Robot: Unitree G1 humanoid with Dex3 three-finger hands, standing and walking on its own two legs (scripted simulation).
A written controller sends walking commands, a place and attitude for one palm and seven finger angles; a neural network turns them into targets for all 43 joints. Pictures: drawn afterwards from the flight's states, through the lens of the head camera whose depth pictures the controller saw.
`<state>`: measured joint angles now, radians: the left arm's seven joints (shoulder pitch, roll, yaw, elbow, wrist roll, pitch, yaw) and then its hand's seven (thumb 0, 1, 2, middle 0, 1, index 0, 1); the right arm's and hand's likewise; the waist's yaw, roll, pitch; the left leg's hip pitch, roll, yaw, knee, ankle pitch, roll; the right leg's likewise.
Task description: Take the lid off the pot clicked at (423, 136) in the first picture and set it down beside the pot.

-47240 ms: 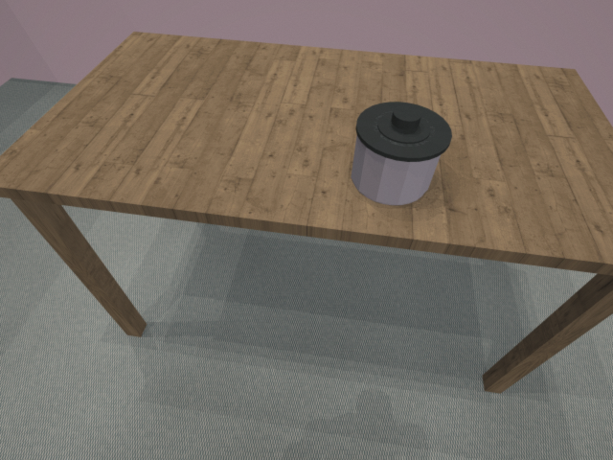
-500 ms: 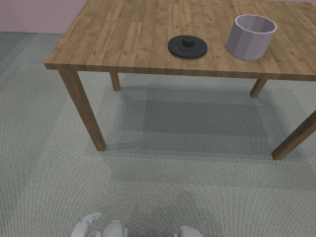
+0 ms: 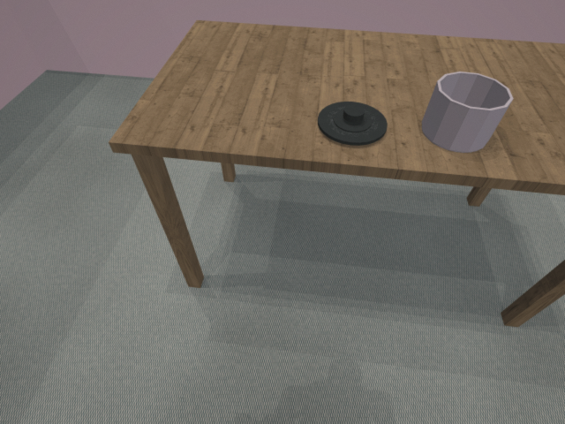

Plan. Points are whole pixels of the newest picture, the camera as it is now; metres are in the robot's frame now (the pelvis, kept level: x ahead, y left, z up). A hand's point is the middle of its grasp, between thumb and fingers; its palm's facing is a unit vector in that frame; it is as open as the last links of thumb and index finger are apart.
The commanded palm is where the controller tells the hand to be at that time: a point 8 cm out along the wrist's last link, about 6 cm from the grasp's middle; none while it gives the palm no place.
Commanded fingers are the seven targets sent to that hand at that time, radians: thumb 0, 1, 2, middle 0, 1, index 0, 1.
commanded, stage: let the arm hang, fingers relaxed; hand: left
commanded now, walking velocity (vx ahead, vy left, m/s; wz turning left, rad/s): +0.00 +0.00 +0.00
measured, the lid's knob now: (353, 113) +0.77 -0.14 +0.01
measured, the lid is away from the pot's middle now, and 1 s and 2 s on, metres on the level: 0.25 0.25 0.25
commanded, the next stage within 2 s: look to check the result in 0.66 s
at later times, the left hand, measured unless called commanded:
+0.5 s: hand out of the picture +0.02 +0.16 -0.17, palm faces +0.03 -0.98 -0.19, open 7.2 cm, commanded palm none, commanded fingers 0.00 0.90 0.90 -0.20 -0.30 -0.20 -0.30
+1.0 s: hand out of the picture +0.01 +0.16 -0.18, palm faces +0.03 -0.98 -0.17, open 7.3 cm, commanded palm none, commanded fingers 0.00 0.90 0.90 -0.20 -0.30 -0.20 -0.30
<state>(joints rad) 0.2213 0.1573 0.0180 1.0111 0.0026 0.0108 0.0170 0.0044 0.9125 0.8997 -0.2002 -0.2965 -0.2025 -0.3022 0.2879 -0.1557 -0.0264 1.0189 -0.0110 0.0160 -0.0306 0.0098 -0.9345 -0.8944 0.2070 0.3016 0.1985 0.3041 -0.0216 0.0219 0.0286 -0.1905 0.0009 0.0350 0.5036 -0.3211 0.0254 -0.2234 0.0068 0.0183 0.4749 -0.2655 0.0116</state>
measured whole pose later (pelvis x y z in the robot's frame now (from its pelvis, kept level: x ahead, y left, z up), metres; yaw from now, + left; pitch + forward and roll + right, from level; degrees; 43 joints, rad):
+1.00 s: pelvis +0.01 +0.00 +0.00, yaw -1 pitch -1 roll -1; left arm 0.28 0.13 0.02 1.13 0.00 0.00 0.04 0.02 0.93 0.90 -0.20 -0.30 -0.20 -0.30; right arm 0.30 -0.10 -0.02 1.14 0.00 -0.01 -0.05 0.00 -0.91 -0.89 0.20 0.30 0.20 0.30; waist -0.02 0.00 0.04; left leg -0.10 0.01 0.06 0.43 -0.32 0.02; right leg -0.15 0.02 0.04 0.42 -0.26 0.01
